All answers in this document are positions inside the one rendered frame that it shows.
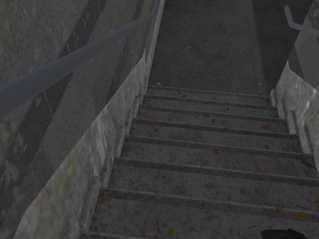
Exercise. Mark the stairs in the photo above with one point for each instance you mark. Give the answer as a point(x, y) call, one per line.
point(203, 164)

